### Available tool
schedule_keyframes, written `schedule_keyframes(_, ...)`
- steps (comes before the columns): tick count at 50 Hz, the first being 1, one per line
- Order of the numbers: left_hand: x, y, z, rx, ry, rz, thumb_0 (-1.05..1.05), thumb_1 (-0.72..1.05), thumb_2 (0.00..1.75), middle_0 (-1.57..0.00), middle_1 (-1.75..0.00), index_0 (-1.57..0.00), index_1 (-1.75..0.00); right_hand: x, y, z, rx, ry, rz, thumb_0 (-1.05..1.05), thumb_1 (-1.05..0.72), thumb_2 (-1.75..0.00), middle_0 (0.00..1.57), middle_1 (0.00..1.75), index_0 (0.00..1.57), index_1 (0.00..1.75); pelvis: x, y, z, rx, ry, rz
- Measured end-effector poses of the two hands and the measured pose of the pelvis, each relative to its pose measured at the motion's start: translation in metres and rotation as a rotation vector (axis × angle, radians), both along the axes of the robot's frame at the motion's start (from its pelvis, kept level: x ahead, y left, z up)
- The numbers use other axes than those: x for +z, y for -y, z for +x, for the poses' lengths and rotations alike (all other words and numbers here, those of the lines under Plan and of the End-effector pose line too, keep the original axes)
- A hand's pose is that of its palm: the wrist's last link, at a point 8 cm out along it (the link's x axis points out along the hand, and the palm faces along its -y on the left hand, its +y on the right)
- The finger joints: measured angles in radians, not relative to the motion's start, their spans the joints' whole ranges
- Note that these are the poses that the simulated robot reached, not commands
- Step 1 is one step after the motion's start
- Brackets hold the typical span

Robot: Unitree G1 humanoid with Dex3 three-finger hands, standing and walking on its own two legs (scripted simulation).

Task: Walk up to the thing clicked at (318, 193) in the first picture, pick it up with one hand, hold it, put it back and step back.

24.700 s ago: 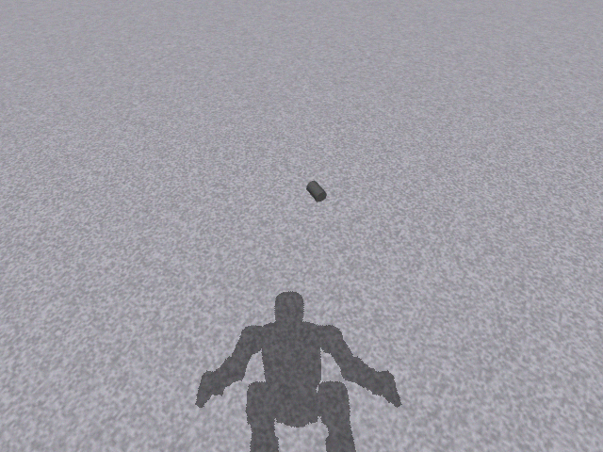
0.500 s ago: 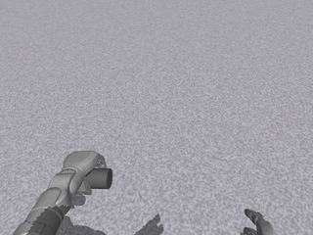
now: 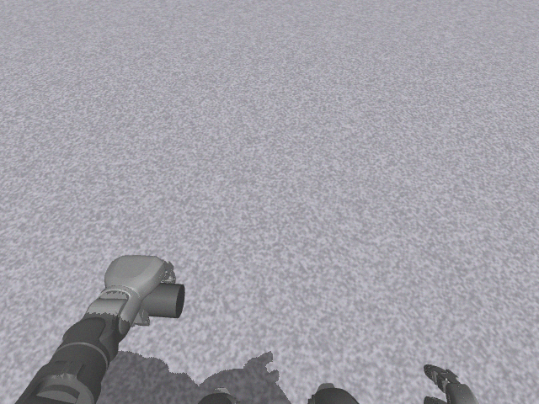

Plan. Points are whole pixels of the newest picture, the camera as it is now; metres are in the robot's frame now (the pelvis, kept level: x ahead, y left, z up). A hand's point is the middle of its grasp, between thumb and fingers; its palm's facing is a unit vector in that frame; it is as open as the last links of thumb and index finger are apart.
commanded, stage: crouch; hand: left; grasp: from above
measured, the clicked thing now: (155, 299) +0.32 +0.21 -0.13
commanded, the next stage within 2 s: lower in 1.48 s
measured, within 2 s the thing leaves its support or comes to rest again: neither
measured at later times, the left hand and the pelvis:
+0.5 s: hand (170, 307) +0.37 +0.25 -0.34, palm faces -0.47 +0.05 -0.88, open 8.6 cm; pelvis -0.05 +0.02 -0.20, yaw -2 degrees
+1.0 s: hand (181, 314) +0.39 +0.25 -0.49, palm faces -0.45 +0.02 -0.89, open 8.6 cm; pelvis -0.05 +0.01 -0.32, yaw -3 degrees
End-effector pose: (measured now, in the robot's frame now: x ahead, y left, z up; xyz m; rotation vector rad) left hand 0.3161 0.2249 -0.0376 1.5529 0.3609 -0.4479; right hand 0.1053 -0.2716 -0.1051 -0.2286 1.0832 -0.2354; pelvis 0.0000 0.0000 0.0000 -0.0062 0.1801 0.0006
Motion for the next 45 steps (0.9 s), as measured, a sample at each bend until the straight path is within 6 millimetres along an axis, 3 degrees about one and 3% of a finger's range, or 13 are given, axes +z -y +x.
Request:
schedule_keyframes(10,-0.102,-0.009,0.025,-0.016,0.058,0.048,-0.01,0.2,0.26,-0.87,-0.28,-0.89,-0.29,-0.081,0.014,-0.06,-0.037,-0.155,-0.073,0.0,-0.9,-0.9,0.2,0.3,0.2,0.3,-0.081,-0.006,-0.022,0.003,-0.214,-0.024)
schedule_keyframes(16,-0.162,-0.011,0.045,0.015,0.078,0.047,-0.01,0.2,0.26,-0.86,-0.29,-0.88,-0.3,-0.135,0.006,-0.097,-0.069,-0.237,-0.085,0.0,-0.9,-0.89,0.2,0.3,0.2,0.3,-0.133,-0.012,-0.034,-0.003,-0.313,-0.035)
schedule_keyframes(22,-0.22,-0.015,0.056,0.039,0.054,0.045,-0.01,0.2,0.29,-0.85,-0.29,-0.88,-0.31,-0.184,-0.009,-0.119,-0.075,-0.28,-0.062,0.0,-0.9,-0.89,0.2,0.3,0.2,0.3,-0.18,-0.016,-0.043,-0.005,-0.382,-0.045)
schedule_keyframes(28,-0.275,-0.02,0.057,0.035,0.005,0.029,-0.01,0.19,0.29,-0.86,-0.28,-0.89,-0.29,-0.228,-0.018,-0.123,-0.042,-0.299,-0.031,0.0,-0.89,-0.89,0.2,0.3,0.21,0.3,-0.22,-0.017,-0.048,-0.001,-0.437,-0.058)
schedule_keyframes(35,-0.331,-0.025,0.058,0.02,0.005,-0.003,-0.01,0.18,0.3,-0.87,-0.27,-0.9,-0.28,-0.267,-0.016,-0.111,0.033,-0.316,-0.029,0.0,-0.89,-0.9,0.21,0.3,0.21,0.3,-0.26,-0.013,-0.049,0.001,-0.475,-0.071)
schedule_keyframes(45,-0.381,-0.027,0.075,0.027,0.051,0.0,-0.01,0.18,0.31,-0.88,-0.26,-0.91,-0.27,-0.3,0.001,-0.099,0.095,-0.317,-0.054,0.0,-0.9,-0.9,0.2,0.3,0.21,0.3,-0.301,-0.007,-0.051,-0.004,-0.485,-0.081)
